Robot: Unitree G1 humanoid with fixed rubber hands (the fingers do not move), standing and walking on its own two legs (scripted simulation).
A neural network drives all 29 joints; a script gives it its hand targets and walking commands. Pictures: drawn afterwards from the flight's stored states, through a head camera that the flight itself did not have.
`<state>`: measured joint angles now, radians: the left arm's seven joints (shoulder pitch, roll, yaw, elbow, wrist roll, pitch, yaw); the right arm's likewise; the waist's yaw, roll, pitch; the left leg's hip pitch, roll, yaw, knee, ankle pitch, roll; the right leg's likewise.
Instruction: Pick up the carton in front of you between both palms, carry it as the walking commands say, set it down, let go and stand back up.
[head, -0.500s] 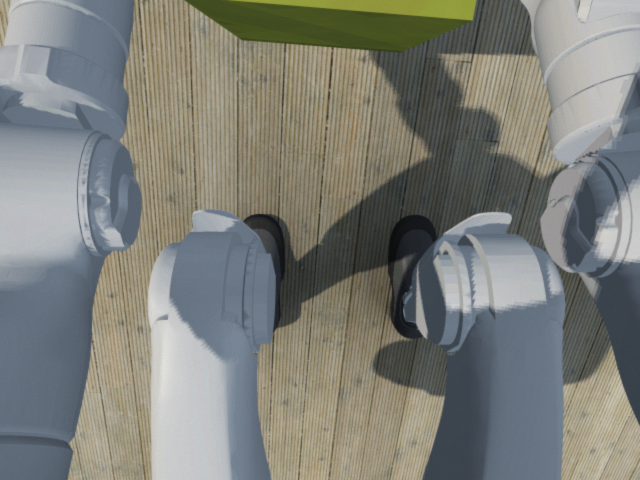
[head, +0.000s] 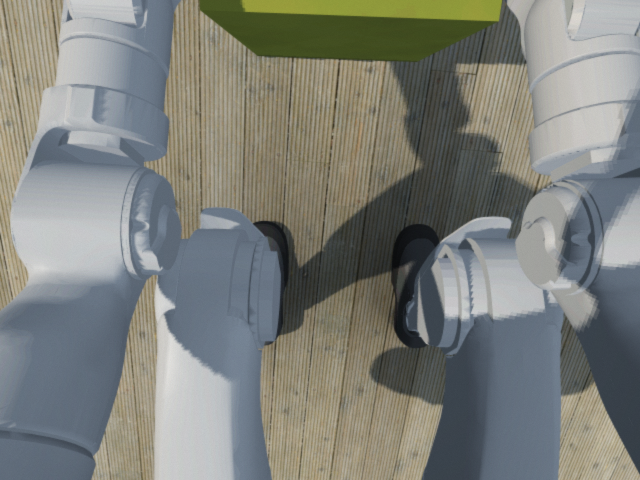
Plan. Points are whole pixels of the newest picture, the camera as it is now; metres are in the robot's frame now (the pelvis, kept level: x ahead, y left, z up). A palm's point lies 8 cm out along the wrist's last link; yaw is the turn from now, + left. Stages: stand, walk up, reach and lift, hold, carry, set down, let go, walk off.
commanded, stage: reach and lift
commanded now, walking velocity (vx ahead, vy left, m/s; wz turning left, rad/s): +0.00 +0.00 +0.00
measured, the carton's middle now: out of the picture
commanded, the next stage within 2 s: none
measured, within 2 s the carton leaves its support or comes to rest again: neither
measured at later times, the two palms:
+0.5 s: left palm out of the picture +0.50 +0.18 +0.05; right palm out of the picture +0.51 -0.12 +0.05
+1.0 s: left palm out of the picture +0.45 +0.17 +0.20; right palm out of the picture +0.47 -0.13 +0.21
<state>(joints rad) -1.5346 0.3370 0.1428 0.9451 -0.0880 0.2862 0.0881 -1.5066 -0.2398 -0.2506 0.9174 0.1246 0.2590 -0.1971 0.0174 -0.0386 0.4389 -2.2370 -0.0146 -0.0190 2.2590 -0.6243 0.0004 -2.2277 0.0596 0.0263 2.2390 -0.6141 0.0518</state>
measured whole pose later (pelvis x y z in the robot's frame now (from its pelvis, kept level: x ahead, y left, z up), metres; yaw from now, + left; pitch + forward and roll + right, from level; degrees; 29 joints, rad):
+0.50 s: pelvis -0.02 -0.01 +0.12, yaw +2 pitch +43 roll -2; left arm -1.25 0.08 0.51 0.80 0.30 0.40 -0.01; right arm -1.21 0.00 -0.58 0.73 -0.26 0.39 -0.07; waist 0.00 -0.02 -0.07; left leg -2.08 -0.06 -0.07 1.79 -0.45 -0.04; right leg -2.06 0.08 0.05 1.78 -0.47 0.06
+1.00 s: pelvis +0.03 -0.01 +0.24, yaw +3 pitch +36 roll -1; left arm -0.81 -0.05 0.43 0.62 0.26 0.41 0.00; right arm -0.79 0.09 -0.47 0.61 -0.22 0.39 -0.06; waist 0.00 -0.02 -0.23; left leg -1.57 -0.05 -0.06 1.41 -0.46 -0.02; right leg -1.55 0.06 0.06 1.41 -0.48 0.04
